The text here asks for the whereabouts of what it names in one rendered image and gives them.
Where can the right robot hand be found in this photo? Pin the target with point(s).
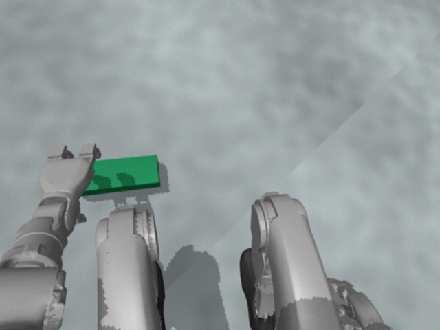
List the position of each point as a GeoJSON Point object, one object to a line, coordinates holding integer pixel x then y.
{"type": "Point", "coordinates": [360, 312]}

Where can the right robot foot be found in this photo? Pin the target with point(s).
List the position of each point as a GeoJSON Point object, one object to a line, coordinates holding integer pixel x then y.
{"type": "Point", "coordinates": [248, 285]}

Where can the carton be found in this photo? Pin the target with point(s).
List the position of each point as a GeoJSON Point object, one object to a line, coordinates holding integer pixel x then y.
{"type": "Point", "coordinates": [117, 175]}

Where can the left robot hand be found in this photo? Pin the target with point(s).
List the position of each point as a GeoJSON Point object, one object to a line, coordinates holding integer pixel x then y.
{"type": "Point", "coordinates": [64, 173]}

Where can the left robot arm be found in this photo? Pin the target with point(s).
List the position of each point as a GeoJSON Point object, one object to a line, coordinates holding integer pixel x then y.
{"type": "Point", "coordinates": [32, 292]}

